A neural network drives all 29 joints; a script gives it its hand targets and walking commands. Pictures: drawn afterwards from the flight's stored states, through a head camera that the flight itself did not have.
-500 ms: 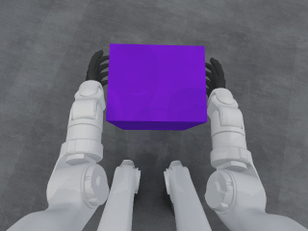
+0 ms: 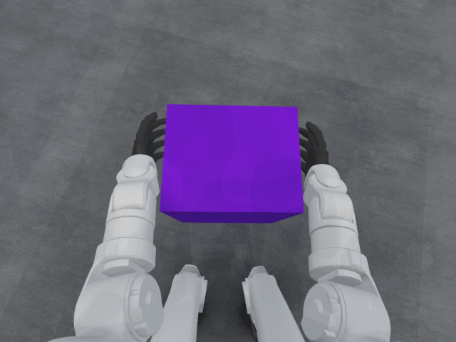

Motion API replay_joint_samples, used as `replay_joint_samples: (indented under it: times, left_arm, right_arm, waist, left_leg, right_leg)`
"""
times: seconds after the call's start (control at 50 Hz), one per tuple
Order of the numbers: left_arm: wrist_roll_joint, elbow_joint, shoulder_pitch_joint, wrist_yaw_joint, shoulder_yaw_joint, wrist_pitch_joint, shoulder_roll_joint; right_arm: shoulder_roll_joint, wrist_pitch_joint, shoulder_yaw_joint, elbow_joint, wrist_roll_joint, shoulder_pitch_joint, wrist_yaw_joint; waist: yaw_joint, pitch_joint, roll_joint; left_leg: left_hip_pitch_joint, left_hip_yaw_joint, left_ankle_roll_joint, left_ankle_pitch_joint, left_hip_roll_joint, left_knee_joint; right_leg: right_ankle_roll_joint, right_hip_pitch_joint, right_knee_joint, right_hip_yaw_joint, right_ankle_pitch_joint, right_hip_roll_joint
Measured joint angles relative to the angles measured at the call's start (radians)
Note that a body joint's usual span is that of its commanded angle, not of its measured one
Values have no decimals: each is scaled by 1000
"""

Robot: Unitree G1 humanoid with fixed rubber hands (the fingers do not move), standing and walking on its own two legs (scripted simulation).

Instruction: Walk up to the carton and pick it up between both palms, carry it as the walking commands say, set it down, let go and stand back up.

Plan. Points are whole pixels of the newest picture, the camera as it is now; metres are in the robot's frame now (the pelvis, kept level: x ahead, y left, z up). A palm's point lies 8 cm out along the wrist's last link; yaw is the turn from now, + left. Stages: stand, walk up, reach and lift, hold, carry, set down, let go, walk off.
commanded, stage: reach and lift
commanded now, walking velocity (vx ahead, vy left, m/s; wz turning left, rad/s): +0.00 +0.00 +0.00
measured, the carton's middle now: (229, 175) +0.41 +0.00 -0.12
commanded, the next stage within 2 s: none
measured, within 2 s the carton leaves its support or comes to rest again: neither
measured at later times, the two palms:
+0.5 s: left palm (131, 154) +0.40 +0.15 +0.02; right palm (333, 164) +0.39 -0.15 +0.02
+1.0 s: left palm (109, 153) +0.37 +0.15 +0.09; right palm (356, 163) +0.36 -0.15 +0.09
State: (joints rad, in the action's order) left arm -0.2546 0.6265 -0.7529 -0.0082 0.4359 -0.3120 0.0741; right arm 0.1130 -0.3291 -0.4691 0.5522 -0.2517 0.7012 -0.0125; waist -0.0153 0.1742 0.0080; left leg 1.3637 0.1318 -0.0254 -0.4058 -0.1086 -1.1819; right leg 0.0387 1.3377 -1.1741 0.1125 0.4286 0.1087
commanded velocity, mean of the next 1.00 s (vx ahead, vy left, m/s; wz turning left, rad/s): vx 0.00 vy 0.00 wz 0.00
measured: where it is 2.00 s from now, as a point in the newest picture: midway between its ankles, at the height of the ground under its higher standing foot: (222, 320)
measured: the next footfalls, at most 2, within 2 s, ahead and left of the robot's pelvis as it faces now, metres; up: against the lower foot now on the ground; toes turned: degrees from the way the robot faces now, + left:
none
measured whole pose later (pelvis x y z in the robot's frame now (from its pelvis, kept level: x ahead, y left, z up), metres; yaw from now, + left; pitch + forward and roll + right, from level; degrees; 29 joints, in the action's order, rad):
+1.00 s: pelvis +0.03 +0.00 +0.11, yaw +0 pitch +13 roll +0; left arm -0.30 0.46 -0.44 0.04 0.38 -0.41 0.15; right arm 0.19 -0.42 -0.39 0.40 -0.31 0.39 -0.05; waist -0.01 0.06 -0.01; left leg 0.58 0.14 0.00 -0.22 -0.07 -0.58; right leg 0.02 0.55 -0.57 0.14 0.24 0.07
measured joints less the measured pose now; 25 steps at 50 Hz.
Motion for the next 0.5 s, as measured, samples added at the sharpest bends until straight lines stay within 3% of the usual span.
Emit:
replay_joint_samples:
  times: [0.5]
  left_arm:
    - [-34, -86, 165, 33, -11, -16, 49]
  right_arm:
    - [52, -13, 28, -78, -50, -160, -25]
  waist:
    - [-3, -51, -2]
  left_leg:
    - [-368, 11, 10, 100, 19, 323]
  right_leg:
    - [-12, -366, 322, 17, -103, -21]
